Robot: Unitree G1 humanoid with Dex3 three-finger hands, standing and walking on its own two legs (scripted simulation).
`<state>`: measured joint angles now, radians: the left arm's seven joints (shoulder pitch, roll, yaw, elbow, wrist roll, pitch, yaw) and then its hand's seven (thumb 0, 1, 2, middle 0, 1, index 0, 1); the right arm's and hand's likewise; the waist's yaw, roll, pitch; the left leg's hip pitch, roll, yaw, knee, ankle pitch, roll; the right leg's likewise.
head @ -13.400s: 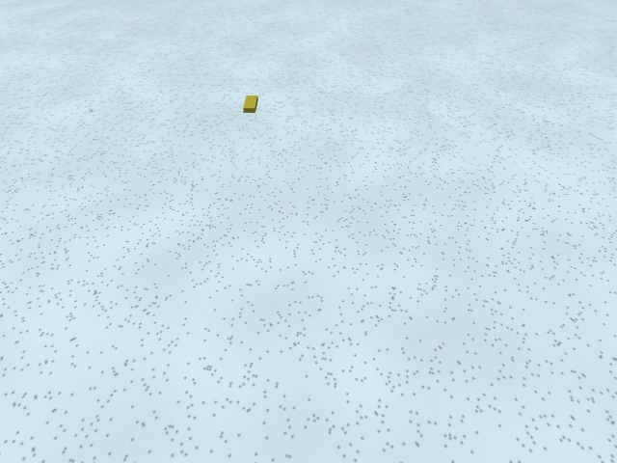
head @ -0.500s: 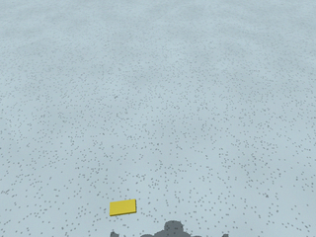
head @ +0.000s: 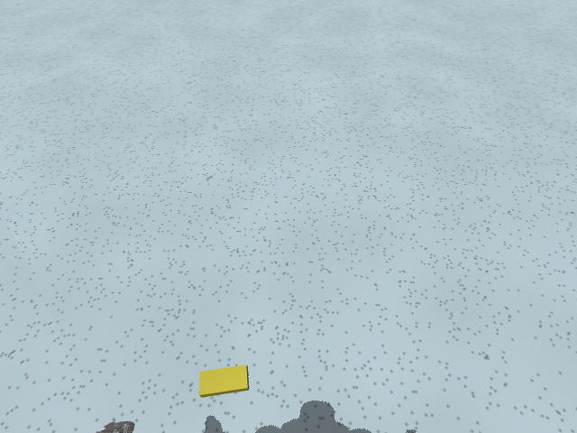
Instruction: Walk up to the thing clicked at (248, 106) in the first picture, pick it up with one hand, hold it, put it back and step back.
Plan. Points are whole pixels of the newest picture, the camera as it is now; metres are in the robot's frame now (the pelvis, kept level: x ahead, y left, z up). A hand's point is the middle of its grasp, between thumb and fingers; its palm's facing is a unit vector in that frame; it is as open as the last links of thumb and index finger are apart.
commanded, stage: stand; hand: left
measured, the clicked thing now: (224, 380) +0.38 +0.25 -0.76
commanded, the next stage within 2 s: none
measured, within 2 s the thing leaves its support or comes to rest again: neither
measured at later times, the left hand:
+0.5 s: hand out of the picture +0.06 +0.26 -0.15, palm faces -0.01 -0.94 -0.35, open 7.4 cm
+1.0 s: hand out of the picture +0.06 +0.26 -0.15, palm faces -0.01 -0.94 -0.35, open 7.4 cm
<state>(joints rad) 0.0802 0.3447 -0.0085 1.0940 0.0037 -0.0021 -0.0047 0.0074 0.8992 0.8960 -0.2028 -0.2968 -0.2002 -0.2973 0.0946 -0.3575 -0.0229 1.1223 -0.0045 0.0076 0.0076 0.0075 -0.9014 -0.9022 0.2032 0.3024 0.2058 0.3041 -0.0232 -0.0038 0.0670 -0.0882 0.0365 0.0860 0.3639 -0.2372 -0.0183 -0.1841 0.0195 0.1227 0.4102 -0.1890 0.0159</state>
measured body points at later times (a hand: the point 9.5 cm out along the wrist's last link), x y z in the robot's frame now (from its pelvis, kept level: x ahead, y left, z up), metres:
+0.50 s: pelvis +0.00 +0.00 +0.00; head +0.01 +0.00 +0.45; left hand +0.06 +0.30 -0.13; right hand +0.07 -0.30 -0.13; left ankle -0.02 +0.13 -0.74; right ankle +0.02 -0.13 -0.74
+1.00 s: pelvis +0.00 +0.00 +0.00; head +0.00 +0.00 +0.45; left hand +0.06 +0.30 -0.13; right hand +0.07 -0.30 -0.13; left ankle -0.02 +0.13 -0.74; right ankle +0.02 -0.13 -0.74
